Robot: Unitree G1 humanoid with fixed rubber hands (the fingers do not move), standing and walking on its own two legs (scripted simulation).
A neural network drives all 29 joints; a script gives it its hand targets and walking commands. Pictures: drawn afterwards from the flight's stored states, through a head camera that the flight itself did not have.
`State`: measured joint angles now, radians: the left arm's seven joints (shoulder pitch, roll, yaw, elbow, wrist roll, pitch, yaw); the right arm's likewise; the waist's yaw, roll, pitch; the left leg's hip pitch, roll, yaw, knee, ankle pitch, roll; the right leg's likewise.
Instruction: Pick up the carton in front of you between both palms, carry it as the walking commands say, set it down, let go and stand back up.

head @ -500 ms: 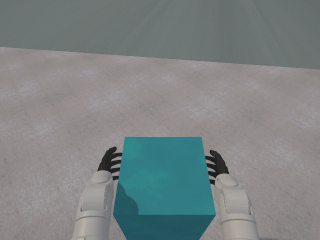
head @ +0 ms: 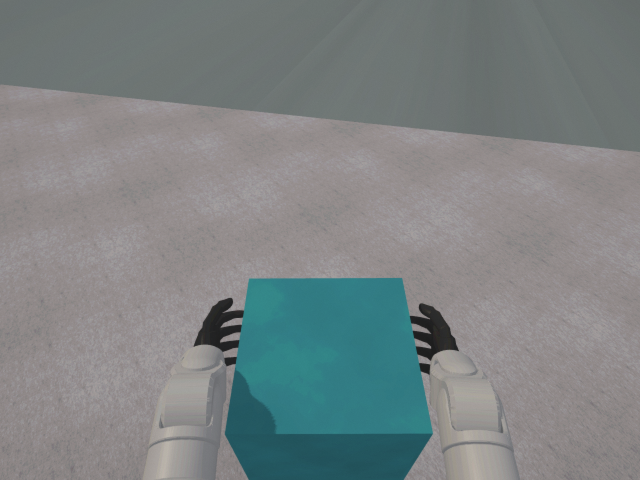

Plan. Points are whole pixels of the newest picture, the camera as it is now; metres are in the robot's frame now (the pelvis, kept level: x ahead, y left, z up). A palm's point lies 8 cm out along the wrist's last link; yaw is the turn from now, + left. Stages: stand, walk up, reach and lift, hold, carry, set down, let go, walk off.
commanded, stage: hold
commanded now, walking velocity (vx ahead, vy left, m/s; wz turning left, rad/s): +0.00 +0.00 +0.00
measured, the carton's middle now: (325, 388) +0.28 +0.00 -0.04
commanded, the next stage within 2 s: set down in 0.44 s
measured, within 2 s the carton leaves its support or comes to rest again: neither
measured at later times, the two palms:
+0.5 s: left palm (218, 352) +0.28 +0.14 +0.05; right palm (455, 357) +0.28 -0.16 +0.05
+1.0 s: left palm (240, 376) +0.33 +0.14 -0.10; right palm (424, 380) +0.33 -0.16 -0.11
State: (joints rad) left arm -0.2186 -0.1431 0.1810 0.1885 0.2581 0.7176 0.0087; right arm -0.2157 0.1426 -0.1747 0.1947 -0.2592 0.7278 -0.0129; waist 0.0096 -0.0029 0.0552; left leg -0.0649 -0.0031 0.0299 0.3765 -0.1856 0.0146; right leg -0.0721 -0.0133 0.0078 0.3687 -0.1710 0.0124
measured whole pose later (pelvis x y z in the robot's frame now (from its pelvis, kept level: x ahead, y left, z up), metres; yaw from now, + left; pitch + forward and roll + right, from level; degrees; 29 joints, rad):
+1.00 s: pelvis -0.01 -0.01 -0.04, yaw +1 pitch +16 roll +0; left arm -0.47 -0.21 0.43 0.51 0.33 0.20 0.02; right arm -0.48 0.14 -0.41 0.56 -0.33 0.21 0.02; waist 0.00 0.01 0.06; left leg -0.75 -0.04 -0.06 0.75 -0.29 0.00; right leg -0.75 0.04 0.07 0.75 -0.28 0.00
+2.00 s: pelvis -0.08 -0.02 -0.31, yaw +2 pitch +46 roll +1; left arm -1.00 -0.02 0.44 0.71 0.13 0.19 0.12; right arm -1.04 -0.09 -0.36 0.78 -0.14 0.21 -0.06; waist 0.00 0.02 -0.09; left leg -2.08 -0.14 -0.07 1.82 -0.54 -0.07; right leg -2.10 0.13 0.08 1.83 -0.53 0.05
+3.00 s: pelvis -0.08 -0.02 -0.41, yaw +2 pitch +38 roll +1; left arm -1.26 0.11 0.36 0.99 0.04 0.12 0.15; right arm -1.30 -0.24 -0.23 1.08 -0.02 0.13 -0.09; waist -0.01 0.03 0.24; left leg -2.25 -0.15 -0.04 2.19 -0.60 -0.08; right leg -2.26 0.11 0.05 2.20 -0.60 0.05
